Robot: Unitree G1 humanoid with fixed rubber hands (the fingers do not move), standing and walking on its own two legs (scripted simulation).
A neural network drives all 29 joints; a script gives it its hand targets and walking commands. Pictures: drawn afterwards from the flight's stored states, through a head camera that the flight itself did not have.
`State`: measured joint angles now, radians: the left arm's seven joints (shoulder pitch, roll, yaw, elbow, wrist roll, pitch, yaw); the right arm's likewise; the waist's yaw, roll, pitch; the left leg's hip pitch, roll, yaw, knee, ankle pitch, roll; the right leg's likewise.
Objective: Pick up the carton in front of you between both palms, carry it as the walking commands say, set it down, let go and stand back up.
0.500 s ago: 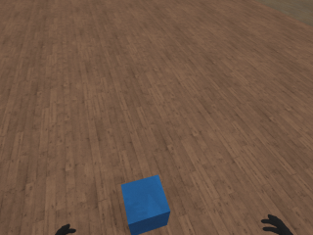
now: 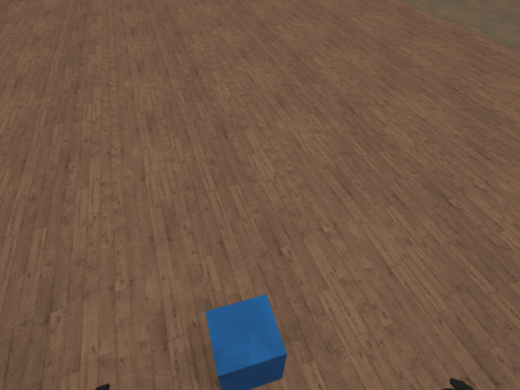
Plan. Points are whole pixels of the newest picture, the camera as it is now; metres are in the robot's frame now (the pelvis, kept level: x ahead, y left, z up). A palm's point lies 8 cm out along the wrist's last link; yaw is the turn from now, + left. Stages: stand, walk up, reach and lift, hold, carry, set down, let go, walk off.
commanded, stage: stand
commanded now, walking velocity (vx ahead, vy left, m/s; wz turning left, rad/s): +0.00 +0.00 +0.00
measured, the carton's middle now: (245, 346) +0.44 +0.07 -0.65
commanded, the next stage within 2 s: none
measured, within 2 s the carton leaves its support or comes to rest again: neither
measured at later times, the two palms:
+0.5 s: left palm out of the picture +0.07 +0.30 -0.11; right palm out of the picture +0.09 -0.31 -0.09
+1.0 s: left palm out of the picture +0.06 +0.30 -0.11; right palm out of the picture +0.09 -0.31 -0.09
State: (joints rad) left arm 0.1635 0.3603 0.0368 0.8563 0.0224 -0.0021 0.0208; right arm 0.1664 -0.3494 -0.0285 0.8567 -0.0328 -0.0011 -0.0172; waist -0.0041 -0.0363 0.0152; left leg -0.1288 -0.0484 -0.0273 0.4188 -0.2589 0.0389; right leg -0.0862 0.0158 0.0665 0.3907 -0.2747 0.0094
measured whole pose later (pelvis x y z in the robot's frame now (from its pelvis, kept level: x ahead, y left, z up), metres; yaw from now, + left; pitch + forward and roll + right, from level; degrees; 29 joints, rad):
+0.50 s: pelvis -0.02 +0.00 +0.00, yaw +1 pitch -3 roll +0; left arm 0.16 0.38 0.03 0.96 0.02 -0.01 0.02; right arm 0.14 -0.36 -0.02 0.96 -0.02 -0.01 -0.01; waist 0.00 -0.03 0.03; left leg -0.11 -0.05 -0.04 0.38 -0.21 0.03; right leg -0.06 0.02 0.06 0.34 -0.23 0.01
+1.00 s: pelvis -0.02 +0.00 +0.00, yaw +1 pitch -2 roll +0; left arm 0.14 0.38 0.02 1.01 0.02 -0.01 0.01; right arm 0.11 -0.38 -0.01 1.02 -0.02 -0.01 -0.01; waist 0.00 -0.03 0.03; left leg -0.12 -0.05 -0.05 0.34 -0.18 0.03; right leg -0.07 0.01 0.04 0.32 -0.21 0.01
